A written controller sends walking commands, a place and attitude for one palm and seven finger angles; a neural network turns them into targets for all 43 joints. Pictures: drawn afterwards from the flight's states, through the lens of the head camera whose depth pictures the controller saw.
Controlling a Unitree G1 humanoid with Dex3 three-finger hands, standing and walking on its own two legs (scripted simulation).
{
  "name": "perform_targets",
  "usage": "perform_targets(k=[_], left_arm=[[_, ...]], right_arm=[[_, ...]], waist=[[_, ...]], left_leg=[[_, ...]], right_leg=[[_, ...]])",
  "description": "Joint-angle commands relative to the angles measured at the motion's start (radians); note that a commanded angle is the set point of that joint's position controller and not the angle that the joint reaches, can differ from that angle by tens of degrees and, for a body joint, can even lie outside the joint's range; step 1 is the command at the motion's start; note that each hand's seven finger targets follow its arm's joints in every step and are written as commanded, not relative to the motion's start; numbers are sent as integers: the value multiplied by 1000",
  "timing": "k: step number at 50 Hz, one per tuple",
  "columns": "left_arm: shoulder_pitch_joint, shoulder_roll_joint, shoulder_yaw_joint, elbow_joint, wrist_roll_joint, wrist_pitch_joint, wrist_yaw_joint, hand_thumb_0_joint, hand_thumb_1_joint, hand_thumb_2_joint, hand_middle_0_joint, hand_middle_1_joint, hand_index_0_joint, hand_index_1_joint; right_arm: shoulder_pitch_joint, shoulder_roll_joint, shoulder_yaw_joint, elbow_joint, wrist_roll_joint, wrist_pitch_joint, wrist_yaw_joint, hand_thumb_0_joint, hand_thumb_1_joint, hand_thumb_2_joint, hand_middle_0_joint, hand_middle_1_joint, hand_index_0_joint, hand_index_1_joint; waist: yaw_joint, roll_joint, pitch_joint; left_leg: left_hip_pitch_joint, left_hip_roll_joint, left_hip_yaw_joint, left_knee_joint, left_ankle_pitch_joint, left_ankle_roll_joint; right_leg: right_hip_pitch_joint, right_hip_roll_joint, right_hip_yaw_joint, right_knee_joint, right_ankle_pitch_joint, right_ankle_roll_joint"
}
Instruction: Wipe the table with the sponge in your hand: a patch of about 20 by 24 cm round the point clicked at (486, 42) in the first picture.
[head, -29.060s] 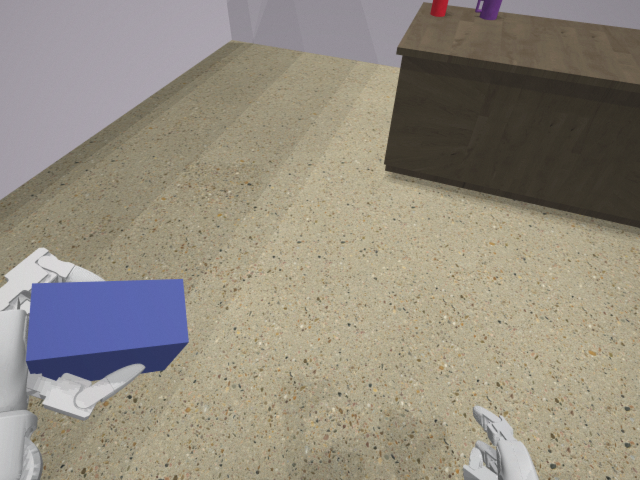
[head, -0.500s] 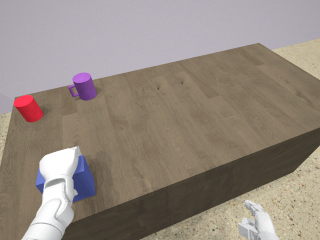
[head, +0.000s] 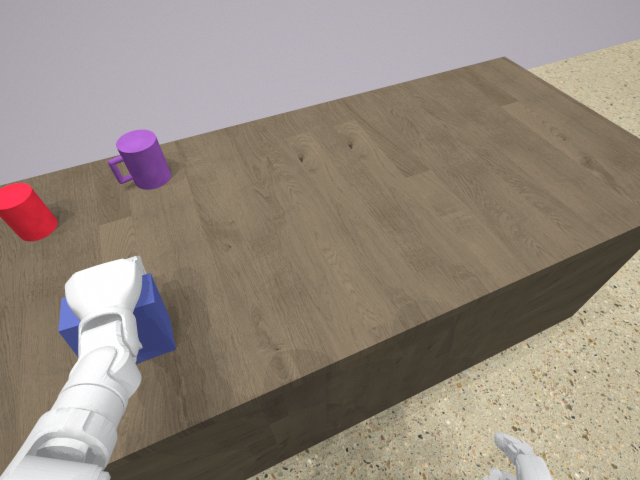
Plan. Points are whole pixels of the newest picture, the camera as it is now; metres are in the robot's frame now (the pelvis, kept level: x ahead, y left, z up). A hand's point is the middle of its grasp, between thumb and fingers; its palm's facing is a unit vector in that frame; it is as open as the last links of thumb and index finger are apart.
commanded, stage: wipe forward along the first lane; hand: left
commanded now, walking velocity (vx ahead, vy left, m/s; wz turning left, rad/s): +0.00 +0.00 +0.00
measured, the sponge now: (126, 332) +0.31 +0.32 -0.05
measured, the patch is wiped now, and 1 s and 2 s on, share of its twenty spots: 0.10 0.40 0.45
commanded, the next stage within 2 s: slide across to the middle lane in 0.96 s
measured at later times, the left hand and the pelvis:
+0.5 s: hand (115, 283) +0.37 +0.34 -0.01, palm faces -0.14 +0.01 -0.99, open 10.2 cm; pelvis -0.01 +0.00 -0.01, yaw +0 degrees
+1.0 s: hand (109, 252) +0.42 +0.37 -0.01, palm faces -0.17 +0.02 -0.99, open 10.2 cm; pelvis -0.01 +0.01 -0.02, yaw -1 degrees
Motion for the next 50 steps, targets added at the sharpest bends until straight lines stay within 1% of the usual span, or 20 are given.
perform_targets(k=[1, 2, 5, 8, 10, 16, 18, 19, 20, 21, 28, 29, 33, 35, 37, 39, 42, 45, 48, 50], left_arm=[[-277, 265, 81, -38, 34, -8, 32, 0, 100, 1300, -1200, -1600, -1200, -1600], [-289, 304, 117, -37, 36, -15, 35, 0, 100, 1300, -1200, -1600, -1200, -1600], [-331, 244, 46, 20, 50, -25, 30, 0, 100, 1300, -1200, -1600, -1200, -1600], [-348, 298, 87, 85, 48, -39, 29, 0, 100, 1300, -1200, -1600, -1200, -1600], [-367, 283, 69, 98, 52, -52, 28, 0, 100, 1300, -1200, -1600, -1200, -1600], [-430, 336, 94, 150, 56, -82, 35, 0, 100, 1300, -1200, -1600, -1200, -1600], [-418, 384, 134, 168, 51, -92, 38, 0, 100, 1300, -1200, -1600, -1200, -1600], [-441, 344, 93, 167, 56, -94, 36, 0, 100, 1300, -1200, -1600, -1200, -1600], [-458, 342, 89, 183, 60, -93, 38, 0, 100, 1300, -1200, -1600, -1200, -1600], [-491, 340, 74, 187, 67, -95, 38, 0, 100, 1300, -1200, -1600, -1200, -1600], [-581, 452, 130, 251, 58, -113, 42, 0, 100, 1300, -1200, -1600, -1200, -1600], [-605, 427, 102, 251, 61, -116, 41, 0, 100, 1300, -1200, -1600, -1200, -1600], [-655, 478, 117, 275, 76, -125, 36, 0, 100, 1300, -1200, -1600, -1200, -1600], [-667, 453, 93, 289, 75, -126, 29, 0, 100, 1300, -1200, -1600, -1200, -1600], [-676, 518, 145, 306, 65, -129, 22, 0, 100, 1300, -1200, -1600, -1200, -1600], [-705, 498, 111, 310, 66, -134, 15, 0, 100, 1300, -1200, -1600, -1200, -1600], [-706, 534, 140, 328, 67, -141, 9, 0, 100, 1300, -1200, -1600, -1200, -1600], [-731, 509, 105, 339, 82, -148, 5, 0, 100, 1300, -1200, -1600, -1200, -1600], [-765, 563, 135, 342, 82, -155, 3, 0, 100, 1300, -1200, -1600, -1200, -1600], [-750, 522, 113, 346, 85, -158, 3, 0, 100, 1300, -1200, -1600, -1200, -1600]], right_arm=[[-63, -151, -41, -130, -2, -41, -10, 0, -900, -900, 200, 300, 200, 300], [-63, -156, -42, -126, -2, -39, -10, 0, -900, -900, 200, 300, 200, 300], [-36, -151, -42, -125, 0, -39, -5, 0, -900, -900, 200, 300, 200, 300], [-5, -161, -43, -116, -2, -35, -3, 0, -900, -900, 200, 300, 200, 300], [7, -160, -45, -121, -2, -34, 0, 0, -900, -900, 200, 300, 200, 300], [50, -169, -48, -112, -4, -31, 4, 0, -900, -900, 200, 300, 200, 300], [62, -175, -50, -106, -5, -28, 9, 0, -900, -900, 200, 300, 200, 300], [61, -171, -49, -111, -3, -27, 9, 0, -900, -900, 200, 300, 200, 300], [66, -172, -49, -107, 0, -28, 11, 0, -900, -900, 200, 300, 200, 300], [67, -172, -47, -106, 0, -30, 13, 0, -900, -900, 200, 300, 200, 300], [110, -191, -42, -86, -4, -30, 13, 0, -900, -900, 200, 300, 200, 300], [113, -187, -42, -88, -2, -32, 13, 0, -900, -900, 200, 300, 200, 300], [138, -195, -41, -78, -5, -34, 18, 0, -900, -900, 200, 300, 200, 300], [151, -193, -41, -80, -4, -36, 20, 0, -900, -900, 200, 300, 200, 300], [156, -204, -38, -67, -5, -31, 21, 0, -900, -900, 200, 300, 200, 300], [176, -200, -38, -77, -4, -32, 21, 0, -900, -900, 200, 300, 200, 300], [181, -207, -37, -63, -6, -30, 25, 0, -900, -900, 200, 300, 200, 300], [207, -206, -40, -69, -8, -30, 28, 0, -900, -900, 200, 300, 200, 300], [227, -214, -38, -63, -12, -26, 29, 0, -900, -900, 200, 300, 200, 300], [236, -208, -43, -65, -13, -21, 33, 0, -900, -900, 200, 300, 200, 300]], waist=[[-21, -87, -231], [-16, -71, -240], [-38, -42, -214], [-37, -57, -225], [-43, -58, -242], [-57, -79, -285], [-48, -67, -308], [-60, -39, -292], [-68, -55, -272], [-74, -25, -257], [-86, -55, -293], [-99, -42, -284], [-99, -2, -324], [-110, -4, -331], [-102, -10, -340], [-119, -10, -346], [-110, 11, -340], [-128, 19, -340], [-128, 25, -367], [-129, 33, -390]], left_leg=[[-41, 38, -53, -64, 130, -23], [-44, 38, -57, -61, 140, -26], [-53, 43, -53, -49, 123, -27], [-81, 44, -52, -34, 109, -24], [-87, 45, -50, -22, 116, -24], [-129, 49, -43, 6, 115, -16], [-138, 48, -41, 16, 135, -13], [-134, 47, -39, 17, 128, -15], [-140, 51, -45, 16, 105, -16], [-141, 54, -45, 15, 89, -16], [-199, 57, -41, 35, 40, -4], [-198, 57, -38, 35, 30, -3], [-192, 63, -43, 48, 43, -4], [-193, 63, -41, 55, 47, -3], [-207, 67, -43, 59, 53, -3], [-213, 64, -39, 65, 49, -1], [-215, 68, -40, 71, 63, -1], [-198, 70, -46, 78, 73, -4], [-204, 72, -44, 91, 99, -1], [-178, 73, -48, 99, 147, -10]], right_leg=[[223, -60, 90, -40, 143, -31], [224, -58, 95, -32, 151, -36], [158, -56, 72, -26, 114, -34], [151, -55, 64, -17, 93, -33], [139, -55, 64, -9, 109, -31], [136, -55, 64, 10, 126, -24], [154, -57, 65, 19, 153, -24], [124, -55, 64, 16, 139, -24], [95, -53, 56, 14, 99, -23], [67, -52, 53, 14, 73, -24], [66, -51, 46, 22, 20, -16], [45, -51, 42, 19, 8, -15], [23, -48, 35, 37, 3, -19], [17, -46, 36, 35, 11, -17], [22, -45, 41, 42, 17, -19], [19, -44, 32, 41, 18, -14], [0, -42, 38, 47, 21, -18], [-36, -37, 19, 53, 17, -18], [-30, -34, 21, 63, 39, -19], [-43, -31, 11, 74, 70, -21]])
